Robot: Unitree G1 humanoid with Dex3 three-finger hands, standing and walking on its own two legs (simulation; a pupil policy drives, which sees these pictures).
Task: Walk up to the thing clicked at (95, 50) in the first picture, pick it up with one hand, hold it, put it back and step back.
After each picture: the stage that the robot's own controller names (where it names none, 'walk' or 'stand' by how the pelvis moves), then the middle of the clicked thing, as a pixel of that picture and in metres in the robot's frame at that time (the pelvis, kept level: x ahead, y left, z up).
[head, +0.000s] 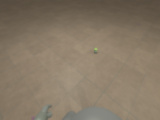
stand; (95, 50) +1.48 -0.13 -0.72
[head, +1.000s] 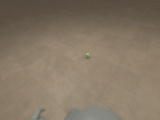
walk; (87, 56) +1.35 +0.16 -0.69
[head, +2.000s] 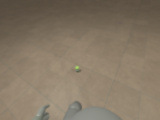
walk; (77, 69) +0.87 +0.30 -0.71
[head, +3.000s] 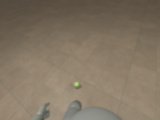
walk; (76, 85) +0.54 +0.24 -0.71
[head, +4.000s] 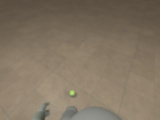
stand; (72, 94) +0.39 +0.21 -0.70
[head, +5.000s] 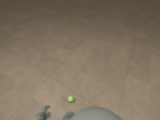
stand; (70, 99) +0.34 +0.21 -0.72
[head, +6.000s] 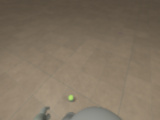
stand; (71, 98) +0.36 +0.21 -0.73
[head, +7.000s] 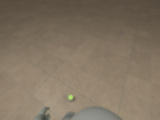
stand; (70, 98) +0.35 +0.21 -0.73
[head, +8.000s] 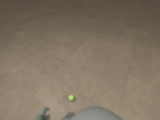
stand; (71, 98) +0.35 +0.21 -0.73
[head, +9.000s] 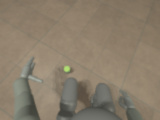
go down; (67, 69) +0.40 +0.22 -0.45
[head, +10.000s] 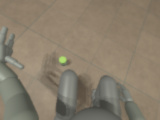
go down; (63, 61) +0.43 +0.25 -0.31
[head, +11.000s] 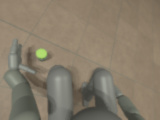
close in; (42, 55) +0.40 +0.29 -0.23
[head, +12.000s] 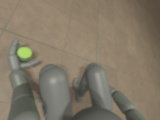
close; (24, 55) +0.40 +0.30 -0.22
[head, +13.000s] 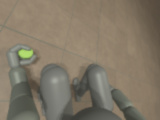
lift; (25, 54) +0.39 +0.30 -0.22
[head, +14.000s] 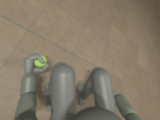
lift; (39, 62) +0.32 +0.28 -0.20
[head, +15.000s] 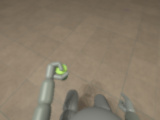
lift; (62, 72) +0.32 +0.19 +0.01
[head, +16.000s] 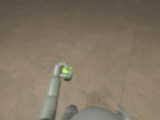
hold; (67, 73) +0.34 +0.17 +0.01
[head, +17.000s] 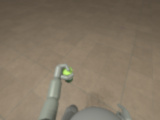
hold; (68, 75) +0.33 +0.16 +0.00
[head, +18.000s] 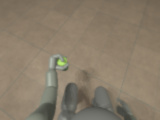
crouch; (63, 64) +0.39 +0.20 -0.07
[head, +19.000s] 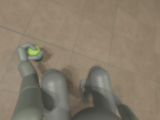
lower; (35, 54) +0.42 +0.28 -0.20
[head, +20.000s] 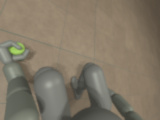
lower; (18, 52) +0.42 +0.31 -0.22
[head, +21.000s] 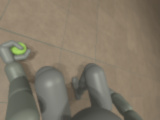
lower; (20, 52) +0.41 +0.31 -0.22
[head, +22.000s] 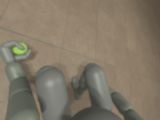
lower; (21, 52) +0.41 +0.31 -0.22
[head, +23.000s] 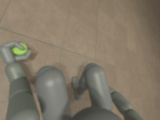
lower; (21, 52) +0.41 +0.31 -0.22
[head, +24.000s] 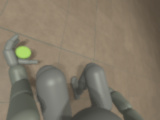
withdraw; (23, 54) +0.40 +0.29 -0.23
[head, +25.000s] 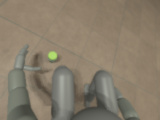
stand; (52, 57) +0.41 +0.26 -0.26
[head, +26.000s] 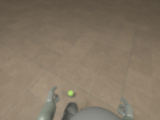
stand; (70, 94) +0.37 +0.18 -0.64
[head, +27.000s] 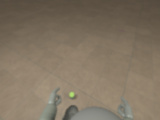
stand; (72, 95) +0.39 +0.19 -0.67
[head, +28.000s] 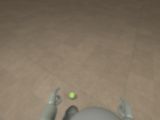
stand; (72, 96) +0.37 +0.19 -0.67
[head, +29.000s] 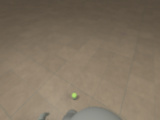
stand; (74, 96) +0.40 +0.19 -0.72
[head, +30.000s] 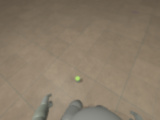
walk; (77, 79) +0.47 +0.18 -0.70
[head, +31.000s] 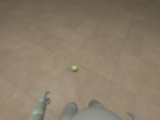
walk; (74, 69) +0.70 +0.19 -0.71
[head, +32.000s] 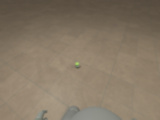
stand; (77, 65) +0.98 +0.27 -0.71
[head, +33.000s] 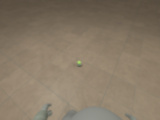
stand; (79, 64) +0.99 +0.21 -0.72
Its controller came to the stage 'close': yes
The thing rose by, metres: 0.72
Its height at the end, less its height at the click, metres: +0.00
